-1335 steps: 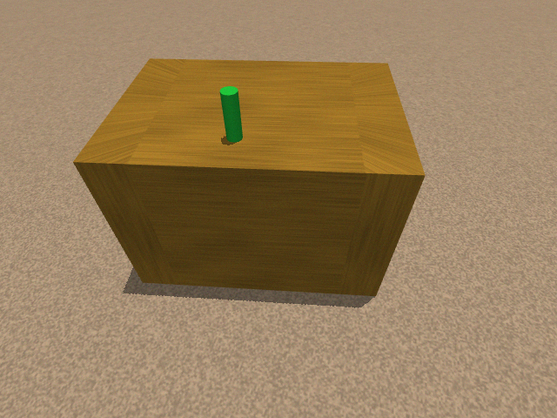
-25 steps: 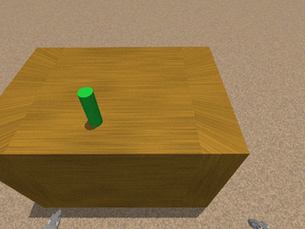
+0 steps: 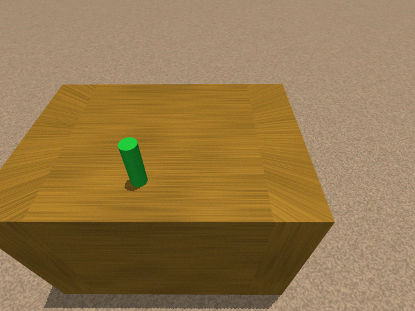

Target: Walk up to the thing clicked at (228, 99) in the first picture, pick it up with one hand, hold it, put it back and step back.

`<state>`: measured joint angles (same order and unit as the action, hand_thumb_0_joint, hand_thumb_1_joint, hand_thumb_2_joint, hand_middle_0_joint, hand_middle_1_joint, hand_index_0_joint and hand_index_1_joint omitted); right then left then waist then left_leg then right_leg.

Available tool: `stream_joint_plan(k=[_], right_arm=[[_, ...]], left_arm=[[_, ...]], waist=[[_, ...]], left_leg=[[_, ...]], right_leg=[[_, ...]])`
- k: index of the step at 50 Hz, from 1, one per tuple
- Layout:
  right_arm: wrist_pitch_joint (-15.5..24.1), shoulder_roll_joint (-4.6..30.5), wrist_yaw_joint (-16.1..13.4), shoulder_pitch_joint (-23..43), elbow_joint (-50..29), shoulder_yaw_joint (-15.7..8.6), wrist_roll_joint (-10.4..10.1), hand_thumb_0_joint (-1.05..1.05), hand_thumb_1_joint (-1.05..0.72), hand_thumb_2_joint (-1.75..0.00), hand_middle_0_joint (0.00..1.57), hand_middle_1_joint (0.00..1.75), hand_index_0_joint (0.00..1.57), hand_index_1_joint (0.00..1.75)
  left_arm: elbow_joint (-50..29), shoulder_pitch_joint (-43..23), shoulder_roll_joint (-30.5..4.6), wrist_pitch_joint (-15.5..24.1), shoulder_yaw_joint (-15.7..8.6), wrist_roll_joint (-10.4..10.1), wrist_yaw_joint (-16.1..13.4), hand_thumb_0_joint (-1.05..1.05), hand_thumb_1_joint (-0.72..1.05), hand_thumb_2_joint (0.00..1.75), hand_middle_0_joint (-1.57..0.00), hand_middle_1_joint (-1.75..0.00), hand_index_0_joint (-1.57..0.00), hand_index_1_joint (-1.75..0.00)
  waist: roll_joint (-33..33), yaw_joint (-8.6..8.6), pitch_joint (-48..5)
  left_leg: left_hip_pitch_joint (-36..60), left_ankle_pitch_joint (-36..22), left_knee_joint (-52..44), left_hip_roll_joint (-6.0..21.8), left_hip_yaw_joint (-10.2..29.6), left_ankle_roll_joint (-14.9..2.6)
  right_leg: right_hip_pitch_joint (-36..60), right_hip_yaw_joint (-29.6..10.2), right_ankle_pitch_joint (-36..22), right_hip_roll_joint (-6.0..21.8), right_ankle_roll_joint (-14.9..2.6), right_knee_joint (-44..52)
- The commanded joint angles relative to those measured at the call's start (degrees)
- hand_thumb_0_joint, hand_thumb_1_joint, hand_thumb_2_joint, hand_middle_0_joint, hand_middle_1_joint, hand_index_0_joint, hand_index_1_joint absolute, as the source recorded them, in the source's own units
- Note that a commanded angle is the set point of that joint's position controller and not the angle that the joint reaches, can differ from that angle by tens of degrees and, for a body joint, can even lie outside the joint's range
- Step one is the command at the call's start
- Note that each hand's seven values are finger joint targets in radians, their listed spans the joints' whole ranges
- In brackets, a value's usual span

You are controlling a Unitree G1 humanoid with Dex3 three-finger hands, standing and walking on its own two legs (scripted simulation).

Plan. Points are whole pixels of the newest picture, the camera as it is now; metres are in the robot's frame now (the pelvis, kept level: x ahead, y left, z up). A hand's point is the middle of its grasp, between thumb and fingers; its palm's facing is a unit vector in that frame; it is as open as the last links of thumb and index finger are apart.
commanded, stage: stand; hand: left
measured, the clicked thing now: (133, 163) +0.50 +0.22 -0.05
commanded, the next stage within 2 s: none
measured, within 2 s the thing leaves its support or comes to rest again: neither
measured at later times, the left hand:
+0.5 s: hand out of the picture +0.05 +0.25 -0.15, palm faces -0.03 -0.94 -0.34, open 7.4 cm
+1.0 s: hand out of the picture +0.07 +0.25 -0.15, palm faces -0.04 -0.94 -0.34, open 7.4 cm
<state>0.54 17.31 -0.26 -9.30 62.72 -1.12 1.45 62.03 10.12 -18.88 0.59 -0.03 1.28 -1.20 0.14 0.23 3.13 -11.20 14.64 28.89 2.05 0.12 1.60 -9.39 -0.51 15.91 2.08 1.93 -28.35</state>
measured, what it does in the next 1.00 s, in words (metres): stands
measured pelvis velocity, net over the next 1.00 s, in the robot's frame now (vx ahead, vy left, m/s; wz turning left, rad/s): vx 0.00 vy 0.00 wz -0.01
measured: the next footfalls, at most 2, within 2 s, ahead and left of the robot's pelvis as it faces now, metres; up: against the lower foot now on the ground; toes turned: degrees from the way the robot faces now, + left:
none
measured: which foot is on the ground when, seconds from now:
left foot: down 0.00-1.00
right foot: down 0.00-1.00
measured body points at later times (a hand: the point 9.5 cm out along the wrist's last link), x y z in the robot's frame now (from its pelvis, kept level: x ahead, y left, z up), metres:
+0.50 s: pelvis -0.01 +0.00 +0.01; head -0.01 +0.00 +0.46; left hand +0.05 +0.30 -0.13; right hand +0.05 -0.30 -0.13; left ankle +0.01 +0.14 -0.74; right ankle +0.00 -0.14 -0.74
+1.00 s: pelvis +0.00 +0.00 +0.01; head +0.01 +0.00 +0.46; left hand +0.07 +0.30 -0.13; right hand +0.07 -0.30 -0.13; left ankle +0.01 +0.14 -0.74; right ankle +0.00 -0.14 -0.74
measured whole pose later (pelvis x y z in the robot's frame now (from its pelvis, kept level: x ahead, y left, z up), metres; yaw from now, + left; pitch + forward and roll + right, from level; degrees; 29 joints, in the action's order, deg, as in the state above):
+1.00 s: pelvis +0.00 +0.00 +0.01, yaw -1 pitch -3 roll +0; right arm 0.6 19.4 0.3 -6.3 66.4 -0.5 0.7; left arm 66.2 6.8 -19.5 0.8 -0.1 1.0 -0.4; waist 0.1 -0.3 3.2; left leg -7.2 10.4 20.3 2.0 -0.6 1.6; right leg -5.6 -0.9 11.4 2.1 2.2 -19.7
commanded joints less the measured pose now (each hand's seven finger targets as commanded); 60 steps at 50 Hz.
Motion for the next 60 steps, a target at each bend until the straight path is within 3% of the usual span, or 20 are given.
stream_joint_plan(k=[1,8,11,15,20,24,29,33,43,48,51,57,60], right_arm=[[1.2,12.3,-1.1,1.9,-1.8,-2.5,-0.1,0.0,-0.9,-0.9,0.2,0.3,0.2,0.3],[1.0,12.2,-0.8,3.2,-0.3,-2.3,-0.1,0.0,-0.9,-0.9,0.2,0.3,0.2,0.3],[0.8,12.5,-0.7,3.6,-0.1,-2.4,-0.2,0.0,-0.9,-0.9,0.2,0.3,0.2,0.3],[1.0,12.7,-0.6,3.6,0.2,-2.2,-0.3,0.0,-0.9,-0.9,0.2,0.3,0.2,0.3],[0.7,13.0,-0.5,3.6,0.5,-2.0,-0.4,0.0,-0.9,-0.9,0.2,0.3,0.2,0.3],[0.8,13.6,-0.5,4.0,0.5,-2.1,-0.4,0.0,-0.9,-0.9,0.2,0.3,0.2,0.3],[0.9,13.5,-0.4,4.2,0.5,-1.9,-0.6,0.0,-0.9,-0.9,0.2,0.3,0.2,0.3],[0.7,14.0,-0.4,4.0,0.6,-1.9,-0.5,0.0,-0.9,-0.9,0.2,0.3,0.2,0.3],[1.0,14.0,-0.4,4.3,0.5,-1.7,-0.7,0.0,-0.9,-0.9,0.2,0.3,0.2,0.3],[1.0,14.1,-0.5,4.1,0.7,-1.5,-0.6,0.0,-0.9,-0.9,0.2,0.3,0.2,0.3],[0.8,14.5,-0.4,4.6,0.7,-1.6,-0.7,0.0,-0.9,-0.9,0.2,0.3,0.2,0.3],[1.0,14.4,-0.3,4.6,0.4,-1.7,-0.8,0.0,-0.9,-0.9,0.2,0.3,0.2,0.3],[0.9,14.2,-0.3,4.8,0.4,-1.6,-0.8,0.0,-0.9,-0.9,0.2,0.3,0.2,0.3]], left_arm=[[-0.8,-2.2,-11.4,1.4,-2.3,-0.2,-0.4,0.0,0.9,0.9,-0.2,-0.3,-0.2,-0.3],[1.1,-3.9,-11.4,1.4,-2.3,-0.1,-0.2,0.0,0.9,0.9,-0.2,-0.3,-0.2,-0.3],[1.6,-3.9,-11.4,1.4,-2.2,-0.1,-0.2,0.0,0.9,0.9,-0.2,-0.3,-0.2,-0.3],[1.7,-4.4,-11.8,1.7,-2.1,-0.2,-0.2,0.0,0.9,0.9,-0.2,-0.3,-0.2,-0.3],[2.1,-4.8,-12.2,1.5,-2.2,-0.2,-0.1,0.0,0.9,0.9,-0.2,-0.3,-0.2,-0.3],[2.4,-4.4,-12.0,1.3,-2.1,-0.3,0.0,0.0,0.9,0.9,-0.2,-0.3,-0.2,-0.3],[2.2,-4.2,-12.3,1.5,-2.0,-0.3,0.1,0.0,0.9,0.9,-0.2,-0.3,-0.2,-0.3],[2.1,-4.6,-12.3,1.3,-2.1,-0.3,0.1,0.0,0.9,0.9,-0.2,-0.3,-0.2,-0.3],[1.7,-4.5,-12.3,1.5,-2.0,-0.4,0.1,0.0,0.9,0.9,-0.2,-0.3,-0.2,-0.3],[1.4,-5.1,-12.7,1.3,-2.2,-0.7,0.2,0.0,0.9,0.9,-0.2,-0.3,-0.2,-0.3],[1.4,-4.4,-12.2,1.1,-2.1,-0.5,0.3,0.0,0.9,0.9,-0.2,-0.3,-0.2,-0.3],[1.0,-4.5,-12.5,1.5,-2.2,-0.7,0.2,0.0,0.9,0.9,-0.2,-0.3,-0.2,-0.3],[1.2,-4.8,-12.6,1.3,-2.2,-0.7,0.2,0.0,0.9,0.9,-0.2,-0.3,-0.2,-0.3]], waist=[[-1.2,0.01,-2.0],[-1.0,-0.07,-0.6],[-0.3,-0.01,-1.0],[-1.0,-0.25,-2.4],[-0.4,-0.49,-0.9],[-1.5,-0.43,-1.2],[-0.1,-0.21,-2.8],[-0.4,-0.54,-2.1],[0.3,-0.45,-4.0],[-0.5,-0.54,-3.7],[-0.8,-0.47,-2.1],[-0.7,-0.47,-5.1],[-0.4,-0.58,-3.4]], left_leg=[[1.5,-6.7,-8.7,4.1,4.7,-2.69],[1.7,-2.3,-11.3,4.2,4.7,-2.41],[1.9,-3.0,-11.4,4.1,4.5,-2.38],[3.8,-7.4,-10.9,4.4,3.9,-2.3],[2.4,-2.8,-12.3,4.3,3.9,-2.44],[3.1,-3.6,-12.4,4.6,4.1,-2.45],[4.6,-8.5,-11.9,4.9,3.8,-2.38],[3.2,-4.2,-12.8,4.7,3.9,-2.37],[5.5,-13.3,-11.2,5.3,3.4,-2.41],[4.9,-12.0,-12.1,5.3,3.2,-2.15],[4.2,-7.4,-12.8,5.0,3.3,-2.09],[6.2,-14.3,-11.2,5.4,2.7,-2.34],[5.5,-11.5,-11.9,5.2,2.8,-2.15]], right_leg=[[0.7,-4.2,-7.1,4.2,-3.38,7.9],[0.5,-4.0,-3.9,4.3,-2.79,10.3],[1.0,-4.1,-3.5,4.3,-2.71,11.1],[1.8,-4.3,-8.9,5.0,-2.43,11.3],[1.1,-4.2,-4.5,4.7,-2.32,12.2],[0.8,-4.2,-5.9,4.7,-2.49,12.0],[2.1,-4.1,-9.8,4.9,-2.38,11.5],[1.6,-4.0,-6.2,4.7,-2.33,12.1],[3.1,-3.8,-14.2,5.3,-2.19,11.2],[3.5,-3.9,-13.4,5.3,-2.18,11.4],[1.6,-3.6,-9.0,4.9,-2.02,12.5],[4.1,-3.7,-16.2,5.4,-2.14,11.2],[3.0,-3.8,-13.4,5.2,-2.11,11.9]])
